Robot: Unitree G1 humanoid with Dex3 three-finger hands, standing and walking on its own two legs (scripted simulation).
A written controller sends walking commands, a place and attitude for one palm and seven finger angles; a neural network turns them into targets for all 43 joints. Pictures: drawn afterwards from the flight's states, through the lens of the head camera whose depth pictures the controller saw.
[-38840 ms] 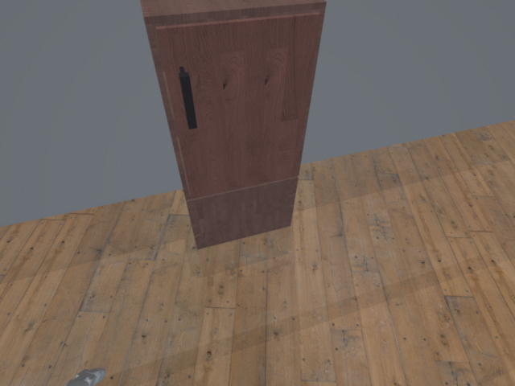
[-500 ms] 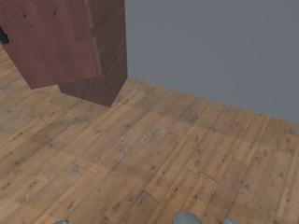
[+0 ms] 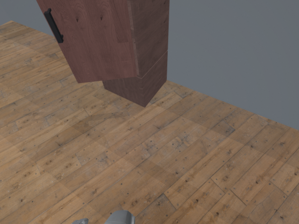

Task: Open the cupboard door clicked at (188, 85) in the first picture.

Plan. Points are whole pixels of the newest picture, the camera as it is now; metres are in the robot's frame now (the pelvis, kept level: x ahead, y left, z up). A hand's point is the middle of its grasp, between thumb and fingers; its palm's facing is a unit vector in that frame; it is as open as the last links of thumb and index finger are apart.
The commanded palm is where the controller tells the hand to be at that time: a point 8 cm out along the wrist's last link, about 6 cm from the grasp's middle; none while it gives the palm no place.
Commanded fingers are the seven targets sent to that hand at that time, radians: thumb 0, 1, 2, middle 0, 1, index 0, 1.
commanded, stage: turn to face it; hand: left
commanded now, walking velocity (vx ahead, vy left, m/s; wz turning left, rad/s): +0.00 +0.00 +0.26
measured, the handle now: (55, 26) +0.99 +0.50 +0.02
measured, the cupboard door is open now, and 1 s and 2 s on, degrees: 39 39 39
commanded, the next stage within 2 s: take the last steps up to it in 0.06 s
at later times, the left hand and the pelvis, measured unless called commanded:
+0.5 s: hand out of the picture +0.05 +0.26 -0.17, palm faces +0.17 -0.97 -0.20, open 7.4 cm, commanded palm none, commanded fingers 0.00 0.90 0.90 -0.20 -0.30 -0.20 -0.30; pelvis +0.03 +0.06 +0.00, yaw +8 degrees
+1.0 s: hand out of the picture +0.10 +0.23 -0.16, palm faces +0.28 -0.94 -0.20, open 7.2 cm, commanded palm none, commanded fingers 0.00 0.90 0.90 -0.20 -0.30 -0.20 -0.30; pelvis +0.16 +0.07 +0.01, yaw +14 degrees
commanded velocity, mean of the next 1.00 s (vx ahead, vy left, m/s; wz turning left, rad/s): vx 0.26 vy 0.10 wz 0.14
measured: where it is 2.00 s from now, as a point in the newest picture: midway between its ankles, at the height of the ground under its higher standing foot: (122, 181)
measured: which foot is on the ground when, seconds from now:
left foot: up 0.00-0.20, down 0.22-0.68, up 0.70-1.00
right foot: down 0.00-0.22, up 0.24-0.66, down 0.68-1.00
